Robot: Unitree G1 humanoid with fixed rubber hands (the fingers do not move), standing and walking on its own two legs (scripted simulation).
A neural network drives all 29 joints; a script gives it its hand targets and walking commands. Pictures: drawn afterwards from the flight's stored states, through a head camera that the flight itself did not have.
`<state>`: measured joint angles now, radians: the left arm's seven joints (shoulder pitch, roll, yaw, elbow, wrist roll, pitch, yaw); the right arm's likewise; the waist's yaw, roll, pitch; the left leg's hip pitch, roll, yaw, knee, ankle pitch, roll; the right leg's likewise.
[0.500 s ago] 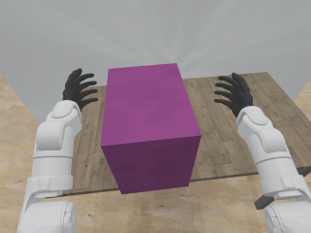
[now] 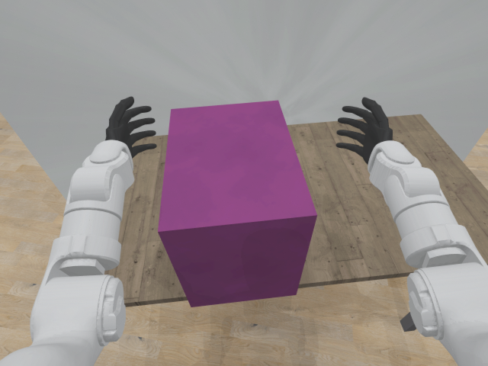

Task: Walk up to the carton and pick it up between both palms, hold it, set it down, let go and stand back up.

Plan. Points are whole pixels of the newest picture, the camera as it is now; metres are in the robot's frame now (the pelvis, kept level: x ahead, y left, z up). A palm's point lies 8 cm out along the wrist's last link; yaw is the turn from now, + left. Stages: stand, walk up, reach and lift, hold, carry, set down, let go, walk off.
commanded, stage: reach and lift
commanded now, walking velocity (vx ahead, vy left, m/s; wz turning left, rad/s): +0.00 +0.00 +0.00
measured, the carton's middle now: (234, 203) +0.43 +0.05 +0.00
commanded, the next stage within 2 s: none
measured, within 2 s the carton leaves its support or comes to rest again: neither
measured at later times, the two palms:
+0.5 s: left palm (133, 184) +0.41 +0.23 +0.08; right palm (358, 177) +0.42 -0.19 +0.08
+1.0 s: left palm (152, 189) +0.41 +0.19 +0.07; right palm (349, 179) +0.42 -0.17 +0.07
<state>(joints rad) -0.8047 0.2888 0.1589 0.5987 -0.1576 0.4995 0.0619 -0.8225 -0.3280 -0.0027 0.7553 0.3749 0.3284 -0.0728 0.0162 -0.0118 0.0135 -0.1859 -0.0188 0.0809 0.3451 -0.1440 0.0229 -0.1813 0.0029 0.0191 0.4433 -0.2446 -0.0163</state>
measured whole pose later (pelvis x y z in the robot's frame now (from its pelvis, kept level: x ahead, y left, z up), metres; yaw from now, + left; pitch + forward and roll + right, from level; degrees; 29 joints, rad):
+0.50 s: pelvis +0.00 +0.01 -0.01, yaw -1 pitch +11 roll -1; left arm -0.81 0.26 -0.05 1.18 -0.28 -0.22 0.07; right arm -0.82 -0.30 0.01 1.19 0.33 -0.09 0.00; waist 0.04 -0.01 -0.14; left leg -0.47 0.01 0.08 0.46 -0.18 0.02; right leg -0.42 0.03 0.02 0.44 -0.22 -0.01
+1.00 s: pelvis +0.01 +0.01 -0.01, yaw -1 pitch +11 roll -1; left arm -0.73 0.15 0.03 1.13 -0.18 -0.29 0.06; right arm -0.81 -0.25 0.04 1.24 0.27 -0.21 0.01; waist 0.04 0.01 -0.18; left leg -0.48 0.01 0.07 0.48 -0.20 0.02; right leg -0.42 0.03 0.02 0.44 -0.23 0.00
